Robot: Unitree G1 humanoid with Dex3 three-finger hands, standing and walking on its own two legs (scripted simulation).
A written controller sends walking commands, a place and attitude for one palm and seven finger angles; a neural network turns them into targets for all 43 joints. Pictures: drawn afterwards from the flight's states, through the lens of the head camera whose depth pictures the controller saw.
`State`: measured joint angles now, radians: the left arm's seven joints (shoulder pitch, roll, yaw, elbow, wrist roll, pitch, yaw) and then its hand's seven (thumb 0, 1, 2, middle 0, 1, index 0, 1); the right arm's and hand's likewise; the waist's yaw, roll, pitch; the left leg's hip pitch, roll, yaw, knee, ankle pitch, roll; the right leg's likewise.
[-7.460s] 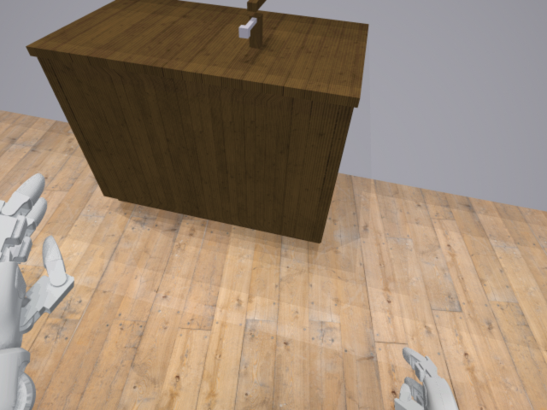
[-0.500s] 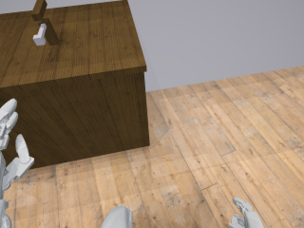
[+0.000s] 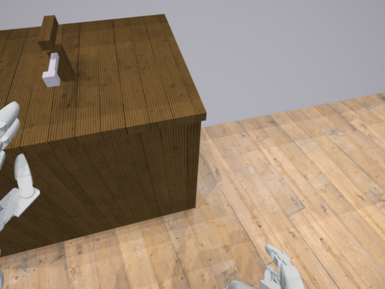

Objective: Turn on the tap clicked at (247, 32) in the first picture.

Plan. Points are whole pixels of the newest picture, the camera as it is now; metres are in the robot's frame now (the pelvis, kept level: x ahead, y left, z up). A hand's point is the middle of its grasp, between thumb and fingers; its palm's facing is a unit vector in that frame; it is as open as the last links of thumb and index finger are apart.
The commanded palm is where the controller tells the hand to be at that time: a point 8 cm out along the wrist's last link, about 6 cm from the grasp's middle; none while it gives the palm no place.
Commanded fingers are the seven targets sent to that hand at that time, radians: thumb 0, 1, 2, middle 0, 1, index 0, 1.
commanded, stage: take the last steps up to it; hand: left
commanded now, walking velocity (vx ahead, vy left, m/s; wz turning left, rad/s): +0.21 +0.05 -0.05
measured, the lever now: (51, 78) +0.55 +0.39 +0.11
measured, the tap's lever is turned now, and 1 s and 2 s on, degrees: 0 0 0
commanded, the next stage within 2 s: come to a stop and stand still in 0.36 s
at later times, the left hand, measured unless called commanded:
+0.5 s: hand (46, 140) +0.30 +0.25 +0.19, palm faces +0.37 -0.81 -0.46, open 7.4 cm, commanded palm +0.25 +0.30 +0.18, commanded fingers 0.00 0.90 0.90 -0.20 -0.30 -0.20 -0.30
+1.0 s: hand (69, 151) +0.29 +0.22 +0.17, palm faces +0.36 -0.81 -0.46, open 7.4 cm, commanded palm +0.24 +0.26 +0.18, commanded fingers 0.00 0.90 0.90 -0.20 -0.30 -0.20 -0.30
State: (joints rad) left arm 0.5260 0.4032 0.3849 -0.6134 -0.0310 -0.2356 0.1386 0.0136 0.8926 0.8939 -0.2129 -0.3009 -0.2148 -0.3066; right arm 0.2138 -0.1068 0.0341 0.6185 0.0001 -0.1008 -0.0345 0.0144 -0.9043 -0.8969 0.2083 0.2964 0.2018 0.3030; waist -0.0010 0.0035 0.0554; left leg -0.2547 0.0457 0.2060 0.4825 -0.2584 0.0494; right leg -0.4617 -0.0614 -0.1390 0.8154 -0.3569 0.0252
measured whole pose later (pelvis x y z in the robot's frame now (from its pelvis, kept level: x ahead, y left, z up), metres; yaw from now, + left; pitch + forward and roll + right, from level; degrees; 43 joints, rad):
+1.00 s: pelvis +0.07 -0.01 +0.00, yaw -3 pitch -1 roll +1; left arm 0.50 0.35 0.36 -0.49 -0.06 -0.15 0.14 0.01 0.89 0.89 -0.21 -0.30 -0.22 -0.31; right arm 0.19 -0.19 0.01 0.61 0.02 -0.06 -0.03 0.02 -0.91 -0.90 0.21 0.30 0.20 0.30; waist 0.01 0.06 0.06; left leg -0.36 0.07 0.04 0.74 -0.39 -0.03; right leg -0.26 0.01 -0.11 0.52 -0.25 -0.07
